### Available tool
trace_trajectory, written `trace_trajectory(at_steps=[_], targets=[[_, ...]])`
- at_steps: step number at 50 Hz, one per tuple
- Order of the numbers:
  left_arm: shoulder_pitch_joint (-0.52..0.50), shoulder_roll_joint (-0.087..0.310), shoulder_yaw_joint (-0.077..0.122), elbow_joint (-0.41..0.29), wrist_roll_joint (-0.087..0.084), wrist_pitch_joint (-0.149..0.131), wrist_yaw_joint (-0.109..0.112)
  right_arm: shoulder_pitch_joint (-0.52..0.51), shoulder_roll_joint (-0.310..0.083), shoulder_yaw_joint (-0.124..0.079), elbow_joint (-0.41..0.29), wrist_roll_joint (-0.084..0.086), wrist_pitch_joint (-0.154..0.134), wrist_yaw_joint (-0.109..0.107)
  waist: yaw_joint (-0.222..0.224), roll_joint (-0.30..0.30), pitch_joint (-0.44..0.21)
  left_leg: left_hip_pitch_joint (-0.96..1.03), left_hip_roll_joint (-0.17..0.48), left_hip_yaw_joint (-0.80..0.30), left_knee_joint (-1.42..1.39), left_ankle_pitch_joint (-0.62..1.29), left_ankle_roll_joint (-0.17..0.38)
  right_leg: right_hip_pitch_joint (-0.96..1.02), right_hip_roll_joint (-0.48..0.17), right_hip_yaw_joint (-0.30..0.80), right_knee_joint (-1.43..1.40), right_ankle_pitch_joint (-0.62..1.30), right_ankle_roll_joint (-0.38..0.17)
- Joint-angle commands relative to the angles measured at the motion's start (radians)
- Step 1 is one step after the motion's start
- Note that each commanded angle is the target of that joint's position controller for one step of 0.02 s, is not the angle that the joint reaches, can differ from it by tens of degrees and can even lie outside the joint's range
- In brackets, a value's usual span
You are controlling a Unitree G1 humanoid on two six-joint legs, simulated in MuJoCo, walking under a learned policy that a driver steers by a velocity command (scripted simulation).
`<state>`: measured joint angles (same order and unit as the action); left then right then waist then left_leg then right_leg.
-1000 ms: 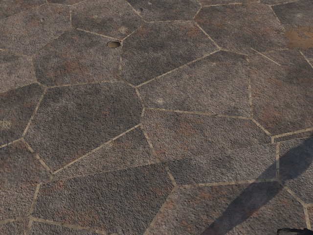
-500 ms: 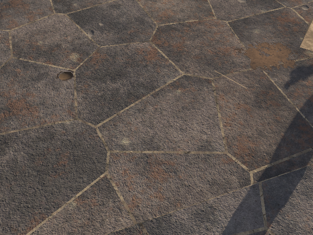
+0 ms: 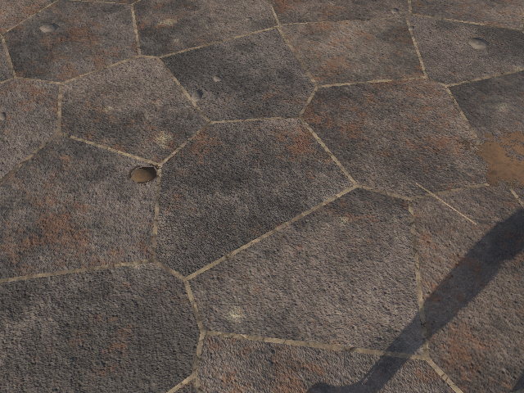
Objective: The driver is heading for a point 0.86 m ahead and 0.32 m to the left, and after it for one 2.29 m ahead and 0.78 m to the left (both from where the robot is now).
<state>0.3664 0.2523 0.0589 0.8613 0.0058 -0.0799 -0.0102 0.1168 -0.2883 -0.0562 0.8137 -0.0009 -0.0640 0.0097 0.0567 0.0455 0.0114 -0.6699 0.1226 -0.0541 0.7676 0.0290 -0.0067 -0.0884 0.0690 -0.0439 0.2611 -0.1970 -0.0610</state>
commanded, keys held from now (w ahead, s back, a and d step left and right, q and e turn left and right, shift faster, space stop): w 0.62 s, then w+q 0.38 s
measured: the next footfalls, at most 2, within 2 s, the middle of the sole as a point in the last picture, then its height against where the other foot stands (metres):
left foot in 0.18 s outside the picture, level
right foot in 0.68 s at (276, 361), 0.11 m lower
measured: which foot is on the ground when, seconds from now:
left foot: up 0.00-0.16, down 0.18-0.64, up 0.66-1.00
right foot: down 0.00-0.30, up 0.32-0.66, down 0.68-1.00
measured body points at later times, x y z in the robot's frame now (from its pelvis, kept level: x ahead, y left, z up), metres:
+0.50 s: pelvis +0.30 +0.10 -0.02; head +0.34 +0.11 +0.43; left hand +0.43 +0.36 -0.14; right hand +0.36 -0.16 -0.15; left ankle +0.22 +0.17 -0.74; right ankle +0.38 -0.04 -0.71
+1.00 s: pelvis +0.60 +0.14 -0.12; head +0.62 +0.16 +0.33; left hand +0.58 +0.41 -0.27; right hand +0.79 -0.08 -0.23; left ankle +0.70 +0.34 -0.80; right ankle +0.58 +0.04 -0.86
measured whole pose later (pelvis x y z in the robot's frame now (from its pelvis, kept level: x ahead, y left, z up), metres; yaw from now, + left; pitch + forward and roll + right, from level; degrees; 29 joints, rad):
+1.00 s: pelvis +0.60 +0.14 -0.12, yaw +11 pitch +1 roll -3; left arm 0.27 0.25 0.06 0.97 0.01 -0.10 0.02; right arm 0.14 -0.24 -0.06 0.85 0.02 -0.03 -0.01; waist 0.05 0.03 0.04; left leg -0.70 0.15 -0.10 0.88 -0.10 -0.01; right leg -0.13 0.05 -0.18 0.36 -0.25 -0.05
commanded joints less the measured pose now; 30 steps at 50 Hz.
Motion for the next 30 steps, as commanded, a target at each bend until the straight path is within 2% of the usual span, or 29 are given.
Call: trace_trajectory(at_steps=[1,3,4,5,6,7,8,9,10,11,12,13,14,15,16,17,18,19,20,21,22,23,24,25,26,27,28,30], targets=[[-0.042,0.172,0.041,-0.056,-0.001,-0.024,0.010,0.025,-0.066,-0.018,-0.026,0.003,-0.017,0.012,-0.050,-0.106,-0.030,0.147,-0.021,0.017,0.027,0.150,0.004,-0.097,-0.256,0.094,-0.057,0.328,-0.154],[-0.009,0.157,0.039,-0.042,-0.013,-0.015,0.008,-0.060,-0.068,-0.015,-0.057,0.002,-0.023,0.022,-0.020,-0.095,0.024,0.052,-0.020,0.022,-0.010,0.048,0.027,-0.016,-0.283,0.115,-0.015,0.314,-0.153],[0.035,0.149,0.038,-0.028,-0.015,-0.009,0.010,-0.115,-0.074,-0.017,-0.076,0.012,-0.029,0.030,0.005,-0.076,0.052,-0.028,-0.016,0.014,-0.081,0.080,0.041,0.052,-0.277,0.125,0.018,0.245,-0.150],[0.058,0.154,0.040,-0.022,-0.012,-0.001,0.012,-0.143,-0.069,-0.015,-0.088,0.012,-0.035,0.039,0.019,-0.090,0.059,-0.048,-0.026,0.029,-0.114,0.052,0.048,0.094,-0.296,0.146,0.042,0.231,-0.153],[0.063,0.167,0.045,-0.020,-0.010,0.006,0.014,-0.144,-0.071,-0.016,-0.095,0.012,-0.039,0.047,0.017,-0.108,0.061,-0.039,-0.030,0.031,-0.129,0.005,0.054,0.109,-0.314,0.167,0.073,0.248,-0.152],[0.104,0.160,0.049,0.004,-0.014,0.011,0.031,-0.139,-0.090,-0.024,-0.099,0.030,-0.043,0.060,0.015,-0.146,0.053,-0.170,0.041,-0.086,-0.143,0.068,0.066,0.272,-0.358,0.220,0.151,0.170,-0.132],[0.113,0.158,0.049,-0.005,-0.012,0.018,0.040,-0.143,-0.108,-0.025,-0.103,0.035,-0.048,0.071,0.024,-0.139,0.049,-0.258,0.035,-0.079,-0.169,0.021,0.061,0.369,-0.375,0.244,0.193,0.179,-0.127],[0.118,0.165,0.053,-0.010,-0.011,0.026,0.042,-0.157,-0.107,-0.025,-0.103,0.031,-0.053,0.078,0.032,-0.125,0.063,-0.262,0.027,-0.058,-0.176,-0.036,0.056,0.369,-0.380,0.261,0.231,0.210,-0.125],[0.254,0.119,0.045,0.012,-0.020,0.034,0.034,-0.234,-0.115,-0.032,-0.117,0.017,-0.067,0.082,0.112,-0.051,0.042,-0.286,-0.012,-0.012,-0.157,-0.149,0.043,0.428,-0.336,0.276,0.273,0.276,-0.127],[0.358,0.088,0.034,0.052,-0.028,0.041,0.032,-0.299,-0.082,-0.034,-0.138,0.020,-0.079,0.086,0.143,-0.030,0.035,-0.350,-0.048,0.018,-0.130,-0.227,0.019,0.511,-0.318,0.279,0.315,0.333,-0.108],[0.368,0.099,0.032,0.064,-0.037,0.044,0.034,-0.304,-0.058,-0.033,-0.139,0.032,-0.092,0.087,0.134,-0.066,0.040,-0.335,-0.068,0.036,-0.137,-0.264,0.014,0.512,-0.311,0.287,0.368,0.407,-0.087],[0.279,0.117,0.031,0.042,-0.034,0.049,0.031,-0.208,-0.072,-0.039,-0.111,0.035,-0.105,0.089,0.062,-0.091,-0.006,-0.115,-0.091,0.035,-0.192,-0.218,0.038,0.381,-0.255,0.243,0.493,0.557,-0.050],[0.107,0.141,0.030,-0.017,-0.018,0.047,0.015,0.037,-0.131,-0.060,-0.047,0.043,-0.123,0.095,-0.087,-0.035,-0.149,0.461,-0.028,-0.068,-0.337,0.099,0.121,-0.010,-0.166,0.139,0.734,0.542,0.018],[0.064,0.076,0.010,-0.038,-0.002,0.030,0.001,0.311,-0.189,-0.080,0.038,0.027,-0.119,0.099,-0.216,0.194,-0.327,1.032,0.137,-0.297,-0.325,0.131,0.234,-0.489,-0.080,0.085,1.126,0.034,0.078],[-0.040,0.078,0.003,-0.089,-0.015,0.009,0.010,0.410,-0.146,-0.068,0.071,0.043,-0.092,0.092,-0.275,0.244,-0.386,1.132,0.199,-0.438,-0.340,-0.115,0.220,-0.656,-0.084,0.215,1.180,-0.382,0.017],[-0.180,0.154,0.026,-0.128,-0.044,-0.003,0.016,0.336,-0.123,-0.058,0.047,0.039,-0.075,0.075,-0.283,0.140,-0.218,1.049,0.183,-0.344,-0.316,-0.056,0.187,-0.743,-0.105,0.228,1.168,-0.390,-0.003],[-0.228,0.161,0.033,-0.141,-0.049,-0.011,0.019,0.259,-0.113,-0.052,0.045,0.032,-0.071,0.062,-0.236,0.036,-0.103,0.936,0.153,-0.284,-0.332,-0.062,0.164,-0.776,-0.136,0.192,1.100,-0.333,-0.006],[-0.232,0.136,0.035,-0.129,-0.037,-0.016,0.022,0.194,-0.102,-0.046,0.040,0.027,-0.072,0.051,-0.192,-0.009,-0.037,0.850,0.119,-0.250,-0.359,-0.088,0.155,-0.781,-0.160,0.152,1.046,-0.273,0.005],[-0.195,0.097,0.034,-0.115,-0.039,-0.017,0.017,0.133,-0.085,-0.039,0.024,0.023,-0.075,0.043,-0.145,-0.015,0.010,0.776,0.083,-0.201,-0.388,-0.075,0.159,-0.767,-0.158,0.110,0.964,-0.197,0.013],[-0.175,0.058,0.024,-0.106,-0.041,-0.018,0.009,0.090,-0.071,-0.033,0.011,0.022,-0.077,0.039,-0.117,-0.010,0.039,0.690,0.060,-0.166,-0.433,-0.073,0.164,-0.712,-0.147,0.066,0.861,-0.148,0.018],[-0.214,0.009,0.009,-0.121,-0.037,-0.021,0.002,0.066,-0.072,-0.036,0.016,0.030,-0.073,0.031,-0.101,-0.031,0.073,0.590,0.050,-0.138,-0.485,-0.108,0.173,-0.635,-0.142,0.015,0.705,-0.125,0.021],[-0.188,0.014,0.012,-0.101,-0.018,-0.036,-0.009,0.074,-0.069,-0.038,0.023,0.022,-0.072,0.018,-0.094,-0.077,0.060,0.558,0.037,-0.115,-0.471,-0.112,0.181,-0.568,-0.131,-0.023,0.662,0.045,0.022],[-0.225,0.014,0.016,-0.094,-0.028,-0.061,-0.020,0.113,-0.050,-0.032,0.041,0.029,-0.077,-0.004,-0.104,-0.089,0.075,0.543,-0.013,-0.050,-0.455,-0.221,0.138,-0.538,-0.126,-0.016,0.489,0.262,0.019],[-0.226,0.006,0.012,-0.083,-0.017,-0.093,-0.039,0.102,-0.044,-0.031,0.056,0.037,-0.076,-0.024,-0.095,-0.056,0.073,0.449,-0.073,0.034,-0.429,-0.262,0.102,-0.379,-0.102,-0.035,0.287,0.529,0.023],[-0.235,-0.024,0.004,-0.065,-0.008,-0.105,-0.060,0.124,-0.065,-0.040,0.073,0.032,-0.067,-0.034,-0.105,-0.025,0.055,0.355,-0.083,0.059,-0.438,-0.293,0.113,-0.209,-0.055,-0.067,0.209,0.724,0.029],[-0.244,-0.026,0.000,-0.068,-0.007,-0.103,-0.077,0.138,-0.068,-0.042,0.091,0.030,-0.062,-0.045,-0.091,0.007,0.049,0.289,-0.068,0.049,-0.421,-0.317,0.121,-0.118,-0.055,-0.040,0.224,0.801,0.021],[-0.242,-0.002,0.001,-0.075,-0.015,-0.093,-0.084,0.121,-0.059,-0.042,0.099,0.032,-0.058,-0.051,-0.067,0.031,0.057,0.267,-0.058,0.039,-0.391,-0.333,0.123,-0.092,-0.068,-0.009,0.232,0.811,0.011],[-0.231,0.060,0.004,-0.075,-0.018,-0.074,-0.080,0.105,-0.035,-0.039,0.106,0.039,-0.055,-0.053,-0.030,0.018,0.080,0.318,-0.034,0.020,-0.283,-0.313,0.122,-0.104,-0.091,0.026,0.222,0.739,0.003]])
Over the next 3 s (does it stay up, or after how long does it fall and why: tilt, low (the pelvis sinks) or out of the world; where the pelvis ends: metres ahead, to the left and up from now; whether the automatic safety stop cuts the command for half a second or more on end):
stays up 1.52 0.67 -0.12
